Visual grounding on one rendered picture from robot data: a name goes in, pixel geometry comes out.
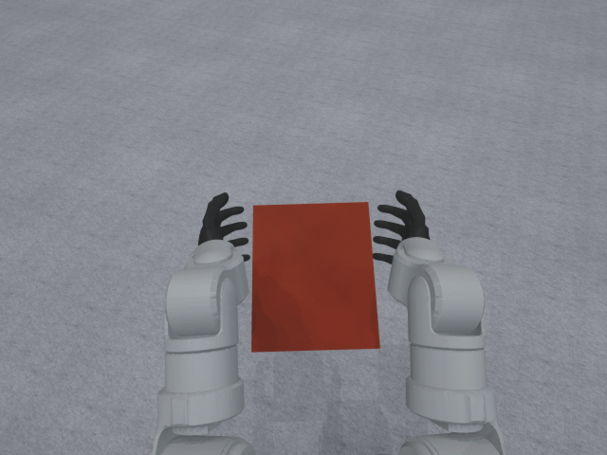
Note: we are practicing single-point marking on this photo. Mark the robot left hand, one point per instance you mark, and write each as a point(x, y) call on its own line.
point(213, 218)

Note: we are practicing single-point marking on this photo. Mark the robot right hand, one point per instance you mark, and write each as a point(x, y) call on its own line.
point(414, 221)

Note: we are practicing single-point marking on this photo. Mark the left robot forearm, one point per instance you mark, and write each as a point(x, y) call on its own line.
point(202, 386)

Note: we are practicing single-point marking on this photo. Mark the right robot forearm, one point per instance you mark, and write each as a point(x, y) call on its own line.
point(446, 328)

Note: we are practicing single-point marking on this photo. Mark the carton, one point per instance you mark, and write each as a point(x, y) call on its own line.
point(313, 281)

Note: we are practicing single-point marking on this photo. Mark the robot right upper arm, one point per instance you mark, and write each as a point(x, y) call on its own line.
point(457, 443)

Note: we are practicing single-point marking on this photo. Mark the robot left upper arm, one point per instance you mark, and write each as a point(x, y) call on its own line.
point(207, 445)

